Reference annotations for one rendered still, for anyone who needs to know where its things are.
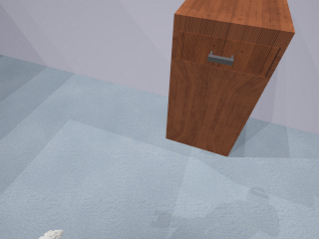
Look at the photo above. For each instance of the robot left hand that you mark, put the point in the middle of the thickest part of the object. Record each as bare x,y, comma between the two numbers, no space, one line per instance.
56,234

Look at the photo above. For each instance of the drawer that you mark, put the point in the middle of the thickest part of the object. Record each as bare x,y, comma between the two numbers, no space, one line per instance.
249,58

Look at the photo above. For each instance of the cabinet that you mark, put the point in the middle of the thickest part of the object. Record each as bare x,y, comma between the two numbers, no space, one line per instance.
209,106

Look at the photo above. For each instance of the handle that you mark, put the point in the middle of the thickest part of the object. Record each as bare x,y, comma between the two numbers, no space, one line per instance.
220,60

